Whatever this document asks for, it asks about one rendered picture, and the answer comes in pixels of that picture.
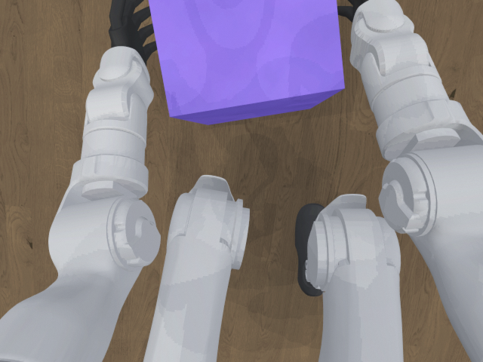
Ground right robot foot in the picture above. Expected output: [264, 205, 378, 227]
[295, 203, 324, 296]

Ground right robot thigh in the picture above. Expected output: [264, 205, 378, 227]
[308, 208, 404, 362]

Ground right robot upper arm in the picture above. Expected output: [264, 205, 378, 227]
[379, 145, 483, 362]

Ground left robot hand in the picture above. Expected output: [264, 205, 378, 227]
[109, 0, 157, 64]

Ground carton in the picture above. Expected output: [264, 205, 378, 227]
[149, 0, 345, 125]

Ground left robot upper arm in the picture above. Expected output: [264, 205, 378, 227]
[0, 195, 161, 362]

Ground left robot forearm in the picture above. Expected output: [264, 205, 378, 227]
[48, 46, 154, 255]

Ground right robot forearm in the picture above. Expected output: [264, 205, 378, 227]
[349, 0, 483, 161]

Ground right robot hand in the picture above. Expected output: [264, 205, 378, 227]
[337, 0, 368, 22]

